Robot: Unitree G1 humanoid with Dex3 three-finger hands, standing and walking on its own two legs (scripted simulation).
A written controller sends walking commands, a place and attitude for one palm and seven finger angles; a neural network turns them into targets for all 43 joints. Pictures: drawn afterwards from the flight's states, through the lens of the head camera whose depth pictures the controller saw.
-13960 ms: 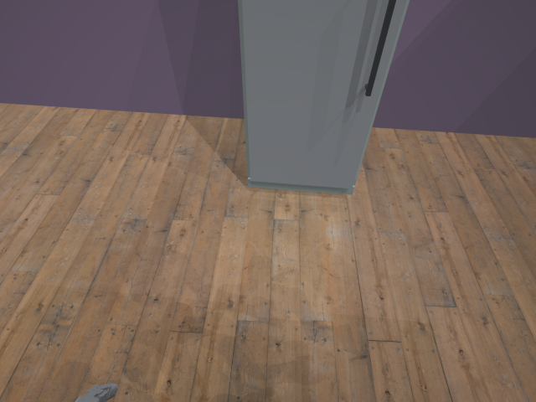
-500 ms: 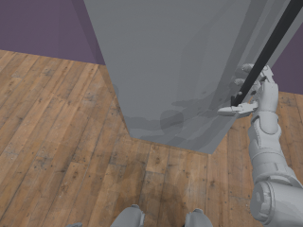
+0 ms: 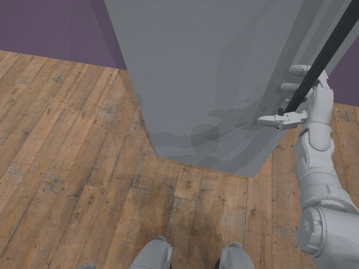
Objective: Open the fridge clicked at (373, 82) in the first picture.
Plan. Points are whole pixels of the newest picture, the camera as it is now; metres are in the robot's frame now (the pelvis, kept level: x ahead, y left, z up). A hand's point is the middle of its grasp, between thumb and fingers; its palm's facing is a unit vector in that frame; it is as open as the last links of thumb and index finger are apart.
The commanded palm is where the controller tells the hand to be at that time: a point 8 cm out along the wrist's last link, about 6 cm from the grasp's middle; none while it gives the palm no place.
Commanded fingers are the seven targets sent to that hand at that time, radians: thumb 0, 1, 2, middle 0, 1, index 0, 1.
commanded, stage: grip the handle and tug to test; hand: right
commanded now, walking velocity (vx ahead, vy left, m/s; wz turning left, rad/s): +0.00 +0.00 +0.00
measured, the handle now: (327, 43) +0.53 -0.18 +0.19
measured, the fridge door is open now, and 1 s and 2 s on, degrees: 0 0 19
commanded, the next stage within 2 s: pull the door a little, standing still in 1.28 s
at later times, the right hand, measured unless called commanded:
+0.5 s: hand (288, 103) +0.48 -0.15 +0.08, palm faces +0.10 +0.99 -0.01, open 6.2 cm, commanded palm +0.45 -0.20 +0.08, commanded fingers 0.00 -0.90 -0.90 0.45 1.40 0.45 1.40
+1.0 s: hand (288, 104) +0.48 -0.15 +0.08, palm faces +0.10 +0.99 +0.00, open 5.2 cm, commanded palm +0.44 -0.20 +0.08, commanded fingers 0.00 -0.90 -0.90 0.45 1.40 0.45 1.40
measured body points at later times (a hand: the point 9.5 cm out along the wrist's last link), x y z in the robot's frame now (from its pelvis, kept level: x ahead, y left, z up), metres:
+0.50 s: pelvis +0.01 +0.00 +0.01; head +0.11 -0.01 +0.45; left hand +0.06 +0.27 -0.11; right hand +0.47 -0.20 +0.08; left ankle +0.00 +0.13 -0.65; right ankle +0.05 -0.12 -0.65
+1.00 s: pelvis +0.01 +0.00 +0.01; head +0.11 -0.01 +0.45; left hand +0.05 +0.26 -0.11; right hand +0.47 -0.20 +0.08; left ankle +0.00 +0.13 -0.65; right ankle +0.05 -0.12 -0.65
